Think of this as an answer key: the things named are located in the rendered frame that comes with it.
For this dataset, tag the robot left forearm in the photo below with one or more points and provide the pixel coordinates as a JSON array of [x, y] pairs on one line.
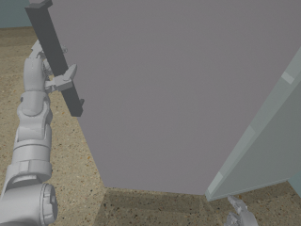
[[30, 163]]

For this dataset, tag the handle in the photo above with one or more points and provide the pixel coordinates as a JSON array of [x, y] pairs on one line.
[[41, 21]]

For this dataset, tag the fridge door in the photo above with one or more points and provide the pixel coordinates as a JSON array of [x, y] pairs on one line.
[[170, 86]]

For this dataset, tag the robot left upper arm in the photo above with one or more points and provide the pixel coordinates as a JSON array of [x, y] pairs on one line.
[[33, 205]]

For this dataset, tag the left robot hand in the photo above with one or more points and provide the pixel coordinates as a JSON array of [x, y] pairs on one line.
[[37, 71]]

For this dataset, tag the right robot hand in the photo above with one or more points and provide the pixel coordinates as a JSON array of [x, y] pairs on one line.
[[245, 217]]

